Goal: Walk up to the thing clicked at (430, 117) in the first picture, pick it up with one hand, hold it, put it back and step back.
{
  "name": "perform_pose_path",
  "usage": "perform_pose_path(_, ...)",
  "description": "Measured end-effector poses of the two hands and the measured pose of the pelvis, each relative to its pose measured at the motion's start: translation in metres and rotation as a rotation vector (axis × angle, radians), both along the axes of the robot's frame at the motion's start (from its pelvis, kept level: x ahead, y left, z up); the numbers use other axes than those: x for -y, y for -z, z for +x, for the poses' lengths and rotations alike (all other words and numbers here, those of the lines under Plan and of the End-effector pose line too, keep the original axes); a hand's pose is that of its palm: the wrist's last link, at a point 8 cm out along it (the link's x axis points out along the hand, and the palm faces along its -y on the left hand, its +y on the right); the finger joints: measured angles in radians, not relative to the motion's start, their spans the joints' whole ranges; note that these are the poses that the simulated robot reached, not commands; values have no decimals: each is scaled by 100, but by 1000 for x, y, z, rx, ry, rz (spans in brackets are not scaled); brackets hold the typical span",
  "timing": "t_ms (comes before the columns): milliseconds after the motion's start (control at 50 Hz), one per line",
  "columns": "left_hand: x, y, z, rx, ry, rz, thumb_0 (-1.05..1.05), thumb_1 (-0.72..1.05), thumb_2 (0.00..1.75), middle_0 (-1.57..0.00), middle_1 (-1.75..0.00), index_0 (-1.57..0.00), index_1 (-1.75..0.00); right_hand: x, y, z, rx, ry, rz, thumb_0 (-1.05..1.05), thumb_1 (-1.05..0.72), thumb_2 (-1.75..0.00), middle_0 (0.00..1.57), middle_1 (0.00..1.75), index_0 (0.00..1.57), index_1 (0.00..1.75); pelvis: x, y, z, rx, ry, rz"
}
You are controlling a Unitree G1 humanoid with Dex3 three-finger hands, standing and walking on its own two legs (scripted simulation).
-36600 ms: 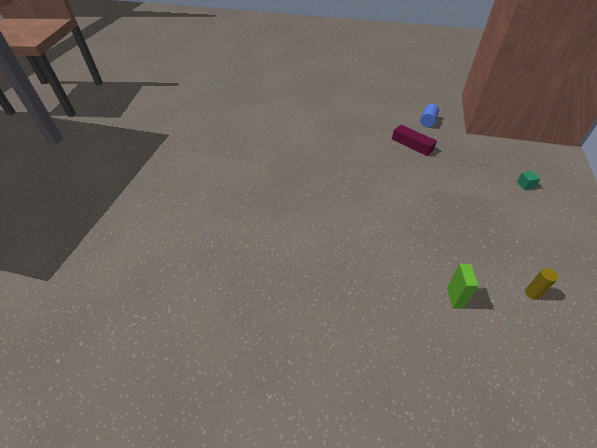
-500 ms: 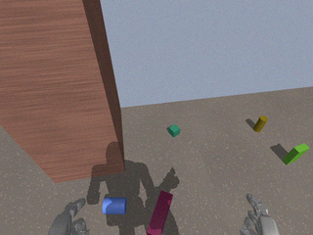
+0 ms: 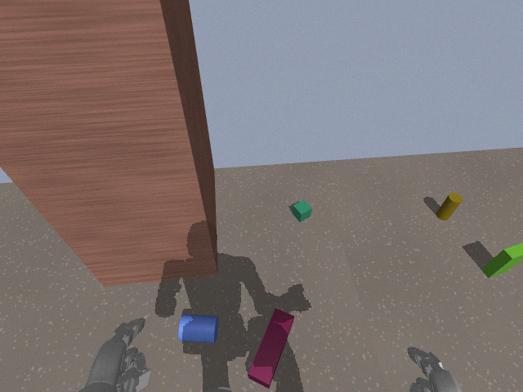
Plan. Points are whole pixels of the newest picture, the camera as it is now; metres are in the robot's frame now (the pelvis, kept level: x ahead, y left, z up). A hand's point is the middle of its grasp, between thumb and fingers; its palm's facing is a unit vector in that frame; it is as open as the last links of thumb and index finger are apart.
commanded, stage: stand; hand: left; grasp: from above
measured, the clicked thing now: (199, 328) +0.43 +0.25 -0.68
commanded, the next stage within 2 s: none
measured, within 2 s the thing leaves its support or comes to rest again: neither
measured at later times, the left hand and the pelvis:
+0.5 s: hand out of the picture +0.05 +0.24 -0.12, palm faces +0.04 -0.95 -0.31, open 7.4 cm; pelvis +0.00 +0.02 +0.04, yaw +0 degrees
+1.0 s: hand out of the picture +0.02 +0.25 -0.11, palm faces +0.02 -0.94 -0.34, open 7.4 cm; pelvis -0.02 +0.01 +0.05, yaw +0 degrees
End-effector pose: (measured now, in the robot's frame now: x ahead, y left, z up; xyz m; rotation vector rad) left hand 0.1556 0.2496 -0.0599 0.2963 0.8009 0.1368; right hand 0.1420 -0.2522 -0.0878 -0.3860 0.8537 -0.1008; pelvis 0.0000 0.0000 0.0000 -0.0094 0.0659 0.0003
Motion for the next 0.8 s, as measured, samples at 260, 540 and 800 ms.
perform_pose_path(260,-37,24,-75,-274,-122,25,1,91,90,-20,-30,-20,-30,18,-2,-53,-218,135,23,1,-90,-90,20,30,20,30,-8,-25,0,90,5,6)
perform_pose_path(540,-40,23,-122,-416,-164,-10,1,91,90,-20,-30,-20,-30,2,-8,-84,-313,183,52,1,-90,-90,20,30,20,30,-16,-45,-7,145,4,3)
perform_pose_path(800,-46,16,-133,-428,-168,13,0,91,90,-20,-30,-20,-30,12,-10,-98,-330,203,51,0,-90,-90,20,30,20,30,-15,-50,-16,162,2,8)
